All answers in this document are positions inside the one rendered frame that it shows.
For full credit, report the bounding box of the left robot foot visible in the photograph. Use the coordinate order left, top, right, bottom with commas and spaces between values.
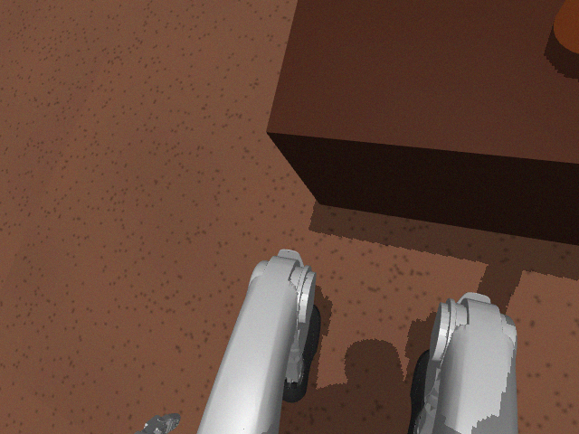
282, 305, 321, 403

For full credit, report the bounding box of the can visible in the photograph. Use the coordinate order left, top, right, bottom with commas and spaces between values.
554, 0, 579, 53

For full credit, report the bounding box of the right robot foot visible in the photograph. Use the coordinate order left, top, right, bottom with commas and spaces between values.
407, 349, 430, 434

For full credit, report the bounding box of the left robot hand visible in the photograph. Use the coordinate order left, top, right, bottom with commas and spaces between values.
134, 413, 181, 434

